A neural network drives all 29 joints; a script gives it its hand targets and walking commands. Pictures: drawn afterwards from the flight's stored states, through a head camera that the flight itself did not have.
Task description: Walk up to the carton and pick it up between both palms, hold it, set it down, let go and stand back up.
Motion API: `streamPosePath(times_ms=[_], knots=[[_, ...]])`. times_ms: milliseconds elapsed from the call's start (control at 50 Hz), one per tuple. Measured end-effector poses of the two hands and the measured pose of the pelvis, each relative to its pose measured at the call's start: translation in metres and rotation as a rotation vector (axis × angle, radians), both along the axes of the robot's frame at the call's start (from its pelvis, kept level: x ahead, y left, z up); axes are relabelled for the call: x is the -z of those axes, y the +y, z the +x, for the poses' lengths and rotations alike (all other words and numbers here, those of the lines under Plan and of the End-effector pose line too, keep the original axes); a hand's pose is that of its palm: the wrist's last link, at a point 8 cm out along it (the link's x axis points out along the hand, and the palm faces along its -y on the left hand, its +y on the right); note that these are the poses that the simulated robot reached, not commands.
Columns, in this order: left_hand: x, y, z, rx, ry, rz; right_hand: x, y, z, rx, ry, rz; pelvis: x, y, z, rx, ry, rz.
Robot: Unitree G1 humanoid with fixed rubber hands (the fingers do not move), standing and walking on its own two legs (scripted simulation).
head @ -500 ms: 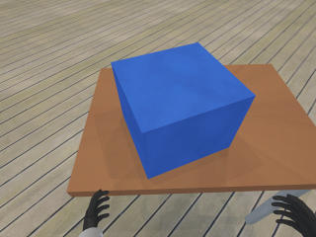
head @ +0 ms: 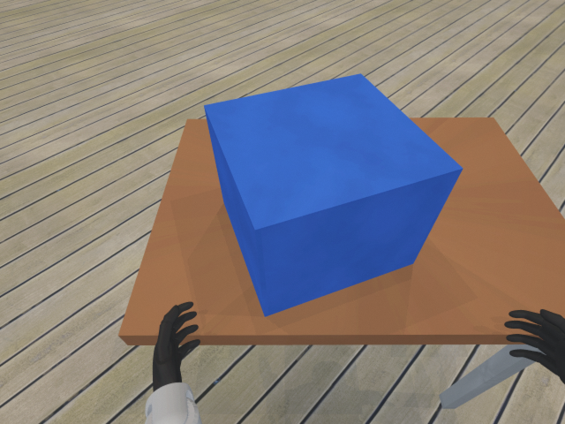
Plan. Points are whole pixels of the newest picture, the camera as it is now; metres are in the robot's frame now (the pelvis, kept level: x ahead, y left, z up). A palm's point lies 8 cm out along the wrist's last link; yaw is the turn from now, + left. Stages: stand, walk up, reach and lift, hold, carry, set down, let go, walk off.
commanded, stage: reach and lift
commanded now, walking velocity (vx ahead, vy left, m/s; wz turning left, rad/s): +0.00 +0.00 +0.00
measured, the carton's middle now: (315, 189) +0.48 +0.01 +0.05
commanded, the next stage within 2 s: none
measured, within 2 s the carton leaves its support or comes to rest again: neither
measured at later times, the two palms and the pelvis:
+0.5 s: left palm (181, 316) +0.24 +0.18 +0.05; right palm out of the picture +0.27 -0.34 +0.05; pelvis -0.01 -0.01 +0.00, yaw -3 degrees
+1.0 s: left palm (162, 280) +0.27 +0.20 +0.09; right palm out of the picture +0.33 -0.32 +0.09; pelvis +0.00 +0.00 +0.01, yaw -2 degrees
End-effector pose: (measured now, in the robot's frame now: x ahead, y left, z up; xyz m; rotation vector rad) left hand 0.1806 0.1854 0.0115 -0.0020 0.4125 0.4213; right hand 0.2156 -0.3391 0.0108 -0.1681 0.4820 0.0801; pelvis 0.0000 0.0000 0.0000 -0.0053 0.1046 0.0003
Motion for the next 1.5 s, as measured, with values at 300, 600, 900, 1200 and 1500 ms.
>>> streamPosePath(times_ms=[300, 600, 900, 1200, 1500], knots=[[-0.029, -0.017, 0.04, -0.005, -0.116, -0.007, -0.019, -0.017, 0.025, -0.014, -0.065, 0.008, 0.002, -0.008, -0.01, 0.035, 0.03, 0.009], [-0.054, -0.001, 0.069, 0.006, -0.118, -0.011, -0.048, 0.009, 0.075, -0.039, -0.121, 0.032, -0.007, -0.003, -0.01, 0.049, 0.045, 0.003], [-0.077, 0.012, 0.082, 0.006, -0.112, 0.0, -0.077, 0.015, 0.111, -0.017, -0.138, 0.033, -0.014, 0.004, -0.002, 0.04, 0.003, -0.009], [-0.098, 0.013, 0.107, 0.011, -0.108, -0.002, -0.102, 0.026, 0.145, -0.034, -0.163, 0.07, -0.014, -0.003, -0.015, 0.047, 0.038, 0.004], [-0.123, 0.03, 0.128, -0.014, -0.087, -0.007, -0.128, 0.054, 0.195, -0.055, -0.16, 0.106, -0.014, -0.004, -0.023, 0.04, 0.088, 0.008]])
